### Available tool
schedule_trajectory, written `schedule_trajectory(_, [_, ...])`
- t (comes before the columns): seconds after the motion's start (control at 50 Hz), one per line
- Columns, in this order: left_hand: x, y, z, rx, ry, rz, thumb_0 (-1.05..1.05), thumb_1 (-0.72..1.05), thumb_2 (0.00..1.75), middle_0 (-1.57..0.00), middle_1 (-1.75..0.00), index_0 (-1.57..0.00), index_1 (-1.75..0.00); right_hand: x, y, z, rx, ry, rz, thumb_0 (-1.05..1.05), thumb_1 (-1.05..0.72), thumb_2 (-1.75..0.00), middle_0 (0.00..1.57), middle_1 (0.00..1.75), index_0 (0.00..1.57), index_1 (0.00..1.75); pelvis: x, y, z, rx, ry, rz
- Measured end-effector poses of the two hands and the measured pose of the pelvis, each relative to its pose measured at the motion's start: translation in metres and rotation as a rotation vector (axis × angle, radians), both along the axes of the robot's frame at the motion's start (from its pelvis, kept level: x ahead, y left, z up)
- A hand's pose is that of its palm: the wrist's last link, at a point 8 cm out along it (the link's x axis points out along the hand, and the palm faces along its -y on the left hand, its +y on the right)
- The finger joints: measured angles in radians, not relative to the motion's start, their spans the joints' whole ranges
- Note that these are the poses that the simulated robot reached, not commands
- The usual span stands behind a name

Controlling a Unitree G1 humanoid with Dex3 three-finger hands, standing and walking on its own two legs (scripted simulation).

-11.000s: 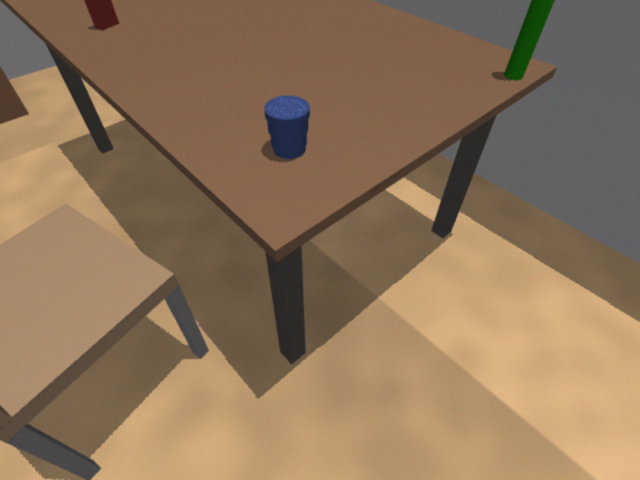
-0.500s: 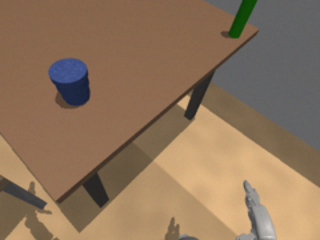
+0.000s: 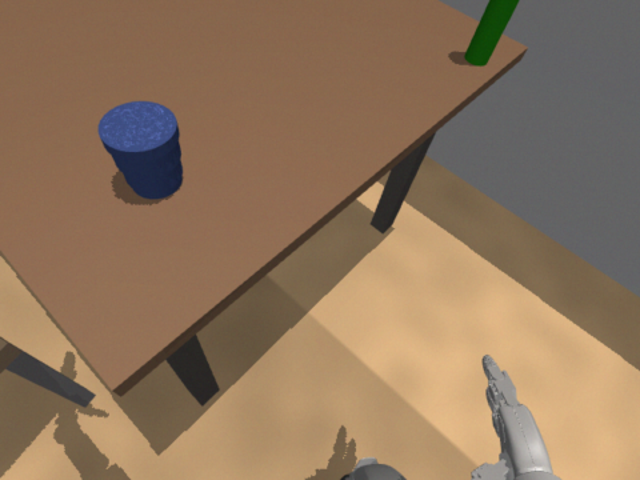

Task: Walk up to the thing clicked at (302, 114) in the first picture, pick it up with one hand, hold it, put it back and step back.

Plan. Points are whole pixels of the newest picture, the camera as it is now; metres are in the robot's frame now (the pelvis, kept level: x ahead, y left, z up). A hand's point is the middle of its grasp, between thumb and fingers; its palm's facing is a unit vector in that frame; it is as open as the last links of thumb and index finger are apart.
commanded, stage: approach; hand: left
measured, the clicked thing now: (148, 155) +0.54 +0.19 +0.05
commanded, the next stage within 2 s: close in in 0.12 s
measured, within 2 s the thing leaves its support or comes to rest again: neither
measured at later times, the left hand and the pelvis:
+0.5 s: hand (112, 154) +0.53 +0.23 +0.06, palm faces +0.16 -0.99 +0.02, open 17.4 cm; pelvis -0.02 +0.00 -0.03, yaw -2 degrees
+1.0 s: hand (140, 152) +0.53 +0.20 +0.07, palm faces +0.16 -0.99 +0.04, open 17.4 cm; pelvis -0.02 -0.02 -0.03, yaw -1 degrees
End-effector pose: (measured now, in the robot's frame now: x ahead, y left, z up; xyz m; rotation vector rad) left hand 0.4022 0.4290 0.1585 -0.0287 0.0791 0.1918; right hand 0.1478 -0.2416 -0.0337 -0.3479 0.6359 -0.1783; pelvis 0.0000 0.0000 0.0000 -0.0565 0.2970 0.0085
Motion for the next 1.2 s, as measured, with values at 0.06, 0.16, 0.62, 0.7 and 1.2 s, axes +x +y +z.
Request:
schedule_trajectory(0.06, [0.006, -0.015, -0.021, -0.008, 0.020, -0.029, -0.02, -0.60, 0.08, -0.05, -0.05, -0.03, -0.07, 0.002, 0.008, -0.003, 0.013, -0.006, 0.029, -0.01, 0.54, -0.05, 0.05, 0.05, 0.05, 0.06, -0.003, 0.000, -0.004, 0.000, 0.013, 0.002])
schedule_trajectory(0.16, [0.028, -0.054, -0.057, -0.031, 0.012, -0.075, -0.02, -0.61, 0.08, -0.05, -0.05, -0.03, -0.07, -0.002, 0.012, -0.005, 0.020, -0.005, 0.049, -0.01, 0.54, -0.05, 0.06, 0.05, 0.06, 0.06, -0.008, -0.002, -0.012, -0.003, 0.034, 0.004])
schedule_trajectory(0.62, [0.091, -0.149, -0.086, 0.007, -0.034, -0.033, -0.02, -0.49, 0.05, -0.05, -0.04, -0.06, -0.04, -0.041, -0.036, -0.023, -0.017, 0.085, -0.115, -0.01, 0.52, -0.05, 0.05, 0.05, 0.05, 0.06, -0.018, -0.008, -0.033, 0.008, 0.104, -0.040])
schedule_trajectory(0.7, [0.083, -0.151, -0.087, 0.001, -0.022, -0.029, -0.02, -0.48, 0.05, -0.05, -0.04, -0.06, -0.03, -0.026, -0.028, -0.024, 0.016, 0.051, -0.066, -0.01, 0.53, -0.05, 0.06, 0.05, 0.05, 0.06, -0.019, -0.012, -0.034, 0.010, 0.100, -0.031])
schedule_trajectory(1.2, [0.095, -0.186, -0.090, 0.017, -0.023, -0.012, -0.02, -0.59, 0.03, -0.13, -0.05, -0.13, -0.05, -0.029, -0.039, -0.019, 0.019, 0.066, -0.098, -0.01, 0.53, -0.05, 0.06, 0.05, 0.05, 0.05, -0.016, -0.017, -0.034, 0.021, 0.097, -0.030])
